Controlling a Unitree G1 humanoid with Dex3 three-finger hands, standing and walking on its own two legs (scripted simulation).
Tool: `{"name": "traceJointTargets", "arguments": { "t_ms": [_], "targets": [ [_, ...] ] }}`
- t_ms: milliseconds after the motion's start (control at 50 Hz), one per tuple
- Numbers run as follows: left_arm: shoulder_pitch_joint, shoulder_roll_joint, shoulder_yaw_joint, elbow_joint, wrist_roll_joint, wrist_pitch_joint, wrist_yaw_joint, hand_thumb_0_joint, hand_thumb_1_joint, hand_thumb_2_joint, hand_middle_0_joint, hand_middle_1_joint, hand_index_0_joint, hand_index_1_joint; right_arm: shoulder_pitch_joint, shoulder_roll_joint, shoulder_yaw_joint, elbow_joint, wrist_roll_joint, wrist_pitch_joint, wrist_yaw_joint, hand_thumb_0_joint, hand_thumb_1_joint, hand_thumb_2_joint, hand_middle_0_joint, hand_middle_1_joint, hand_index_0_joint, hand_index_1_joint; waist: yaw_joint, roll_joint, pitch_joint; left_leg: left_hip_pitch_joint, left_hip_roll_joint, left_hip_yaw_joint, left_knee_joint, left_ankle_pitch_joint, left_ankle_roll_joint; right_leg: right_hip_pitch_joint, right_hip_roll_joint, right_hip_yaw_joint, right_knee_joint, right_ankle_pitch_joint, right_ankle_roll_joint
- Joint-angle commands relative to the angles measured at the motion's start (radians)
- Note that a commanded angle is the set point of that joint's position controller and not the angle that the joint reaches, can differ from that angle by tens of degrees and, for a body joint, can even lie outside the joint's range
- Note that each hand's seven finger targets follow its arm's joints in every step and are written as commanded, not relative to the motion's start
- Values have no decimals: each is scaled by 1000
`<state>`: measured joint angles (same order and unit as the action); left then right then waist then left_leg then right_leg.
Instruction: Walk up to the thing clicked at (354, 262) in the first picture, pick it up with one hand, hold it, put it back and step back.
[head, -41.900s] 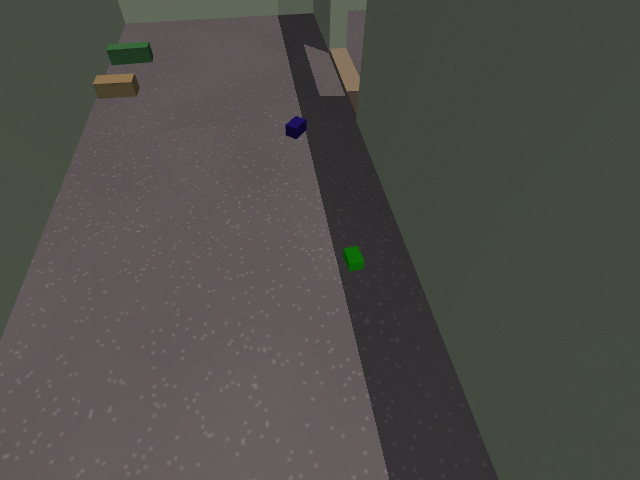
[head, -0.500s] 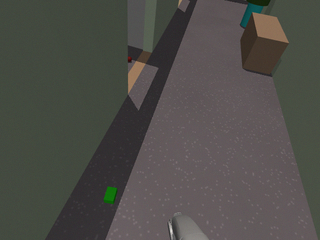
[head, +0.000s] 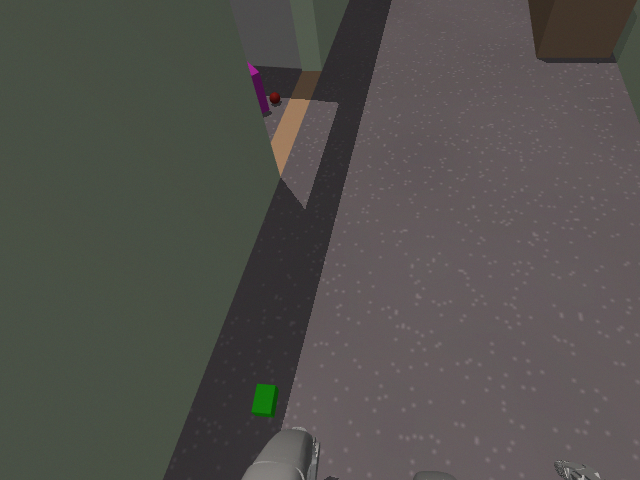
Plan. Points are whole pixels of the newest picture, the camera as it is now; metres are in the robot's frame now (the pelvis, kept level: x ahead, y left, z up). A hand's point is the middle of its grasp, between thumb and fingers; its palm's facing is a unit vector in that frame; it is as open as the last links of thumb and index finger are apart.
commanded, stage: walk up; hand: left
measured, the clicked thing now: (265, 400) +0.40 +0.28 -0.74
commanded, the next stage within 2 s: none
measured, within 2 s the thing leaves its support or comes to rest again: neither
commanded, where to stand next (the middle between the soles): +0.03 +0.02 m, yaw +3 degrees
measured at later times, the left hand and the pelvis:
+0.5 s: hand out of the picture +0.05 +0.29 -0.19, palm faces -0.02 -0.94 -0.35, open 7.4 cm; pelvis -0.06 +0.03 -0.02, yaw +0 degrees
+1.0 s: hand out of the picture -0.16 +0.28 -0.13, palm faces +0.13 -0.89 -0.45, open 7.4 cm; pelvis -0.18 -0.01 +0.00, yaw +7 degrees
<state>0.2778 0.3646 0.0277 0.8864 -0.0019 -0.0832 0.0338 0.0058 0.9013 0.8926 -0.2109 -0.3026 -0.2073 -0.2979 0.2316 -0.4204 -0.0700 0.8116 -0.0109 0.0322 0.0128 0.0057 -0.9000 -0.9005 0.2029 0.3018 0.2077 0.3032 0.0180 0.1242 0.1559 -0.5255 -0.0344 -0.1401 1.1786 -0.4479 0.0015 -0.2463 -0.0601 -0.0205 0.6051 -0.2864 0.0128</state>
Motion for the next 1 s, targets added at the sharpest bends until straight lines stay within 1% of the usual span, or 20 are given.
{"name": "traceJointTargets", "arguments": {
  "t_ms": [0, 100, 140, 160, 180, 200, 220, 240, 300, 440, 520, 560, 580, 600, 620, 640, 700, 800, 880, 980],
  "targets": [
    [-168, 257, 68, -148, 1, 11, 40, 0, 900, 900, -200, -300, -200, -300, 170, -162, -70, -15, 25, 19, -35, 0, -900, -900, 200, 300, 200, 300, -79, -400, -63, 82, -30, 13, 12, 53, -39, -128, -217, 39, -125, 894, -233],
    [-99, 260, 70, -139, 12, 72, 29, 0, 900, 900, -200, -300, -200, -300, 70, -161, -59, -48, 16, -6, -36, 0, -900, -900, 200, 300, 200, 300, 8, -403, -232, 103, 9, 150, -418, 152, -22, 128, -168, 46, 100, 625, -179],
    [-150, 288, 68, -141, -11, 90, 25, 0, 900, 900, -200, -300, -200, -300, 125, -158, -63, -28, 3, -21, -37, 0, -900, -900, 200, 300, 200, 300, -44, -373, -241, 257, 11, 164, -661, 338, 8, 50, -169, 37, 225, 590, -144],
    [-124, 247, 59, -138, -20, 101, 21, 0, 900, 900, -200, -300, -200, -300, 124, -184, -69, -26, -9, -32, -37, 0, -900, -900, 200, 300, 200, 300, -48, -270, -232, 299, 20, 123, -724, 514, 26, 13, -124, 36, 328, 422, -101],
    [-59, 197, 50, -136, -28, 110, 21, 0, 900, 900, -200, -300, -200, -300, 102, -252, -82, -45, -27, -39, -37, 0, -900, -900, 200, 300, 200, 300, -27, -65, -241, 362, 164, -82, -667, 923, 70, -119, -51, 36, 454, 106, -55],
    [-33, 167, 48, -140, -39, 121, 29, 0, 900, 900, -200, -300, -200, -300, 52, -301, -82, -71, -30, -39, -34, 0, -900, -900, 200, 300, 200, 300, 3, 67, -218, 416, 326, -304, -650, 1189, 176, -292, 100, 61, 579, -405, -36],
    [-59, 222, 62, -140, -33, 132, 50, 0, 900, 900, -200, -300, -200, -300, 82, -371, -100, -63, -3, -34, -31, 0, -900, -900, 200, 300, 200, 300, -50, 117, -266, 353, 434, -429, -694, 1155, 299, -231, 107, 146, 707, -448, -37],
    [-97, 252, 64, -120, -28, 132, 54, 0, 900, 900, -200, -300, -200, -300, 49, -333, -97, -55, 1, -31, -35, 0, -900, -900, 200, 300, 200, 300, -48, 77, -237, 273, 410, -432, -721, 1018, 315, -208, 94, 186, 754, -402, -37],
    [-66, 251, 77, -88, -36, 142, 31, 0, 900, 900, -200, -300, -200, -300, -64, -221, -63, -85, -2, -29, -48, 0, -900, -900, 200, 300, 200, 300, 3, 19, -258, 322, 232, -102, -625, 876, 189, -250, 126, 212, 756, -279, -43],
    [-116, 232, 89, -106, 12, 141, 11, 0, 900, 900, -200, -300, -200, -300, 16, -239, -67, -60, -5, -38, -71, 0, -900, -900, 200, 300, 200, 300, -56, 29, -297, 499, 343, -187, -594, 827, 273, -245, 86, 159, 491, -295, 4],
    [-9, 240, 111, -69, 33, 142, -36, 0, 900, 900, -200, -300, -200, -300, -42, -294, -82, -73, -21, -43, -75, 0, -900, -900, 200, 300, 200, 300, -21, 88, -271, 252, 343, -208, -723, 174, 233, -62, 43, 64, 258, -317, -39],
    [133, 230, 126, 2, 38, 134, -66, 0, 900, 900, -200, -300, -200, -300, -98, -309, -80, -74, -34, -28, -62, 0, -900, -900, 200, 300, 200, 300, 38, 81, -232, -31, 233, -89, -768, -234, 139, 194, 89, -30, 60, -281, -72],
    [212, 238, 136, 27, 44, 126, -68, 0, 900, 900, -200, -300, -200, -300, -113, -262, -67, -73, -42, -19, -61, 0, -900, -900, 200, 300, 200, 300, 82, -17, -193, -149, 161, -23, -599, -327, 85, 222, 66, 69, -64, -349, -91],
    [123, 305, 131, -28, 44, 129, -55, 0, 900, 900, -200, -300, -200, -300, -154, -140, -28, -116, -10, -4, -63, 0, -900, -900, 200, 300, 200, 300, 66, -328, -7, -314, -43, 91, -265, -201, 19, -23, -204, 494, -270, -405, -157],
    [-12, 419, 146, -101, 49, 126, -43, 0, 900, 900, -200, -300, -200, -300, -217, -204, -55, -126, -9, -4, -80, 0, -900, -900, 200, 300, 200, 300, 89, -309, 50, -177, -60, -45, -89, -169, -5, -332, -392, 702, -407, -377, -258],
    [-109, 420, 138, -128, 46, 118, -35, 0, 900, 900, -200, -300, -200, -300, -216, -250, -72, -104, -9, -7, -76, 0, -900, -900, 200, 300, 200, 300, 45, -259, 121, -55, -23, -66, -7, -112, -9, -492, -409, 705, -445, -359, -283],
    [-191, 268, 121, -119, 40, 89, -22, 0, 900, 900, -200, -300, -200, -300, -7, -165, -52, -15, 7, -14, -46, 0, -900, -900, 200, 300, 200, 300, -62, -160, 26, -47, -96, -47, 83, 36, 13, -211, -159, 255, -222, 117, -158],
    [-75, 250, 121, -122, 53, 70, -26, 0, 900, 900, -200, -300, -200, -300, 17, -202, -48, -1, 8, -26, -38, 0, -900, -900, 200, 300, 200, 300, 33, -280, -139, -75, -23, 19, -120, 30, -26, 134, -156, 281, -259, -324, -161],
    [68, 274, 129, -82, 50, 64, -28, 0, 900, 900, -200, -300, -200, -300, -68, -175, -26, -16, -13, -44, -25, 0, -900, -900, 200, 300, 200, 300, 105, -343, -153, -38, 17, 61, -425, -100, -9, 260, -218, 332, -250, -305, -206],
    [-9, 249, 88, -117, 28, 81, -44, 0, 900, 900, -200, -300, -200, -300, 105, -168, -37, 72, -13, -79, -21, 0, -900, -900, 200, 300, 200, 300, -21, -234, -153, 441, 7, 120, -824, 153, 54, -66, -129, 130, -94, -86, -120]
  ]
}}
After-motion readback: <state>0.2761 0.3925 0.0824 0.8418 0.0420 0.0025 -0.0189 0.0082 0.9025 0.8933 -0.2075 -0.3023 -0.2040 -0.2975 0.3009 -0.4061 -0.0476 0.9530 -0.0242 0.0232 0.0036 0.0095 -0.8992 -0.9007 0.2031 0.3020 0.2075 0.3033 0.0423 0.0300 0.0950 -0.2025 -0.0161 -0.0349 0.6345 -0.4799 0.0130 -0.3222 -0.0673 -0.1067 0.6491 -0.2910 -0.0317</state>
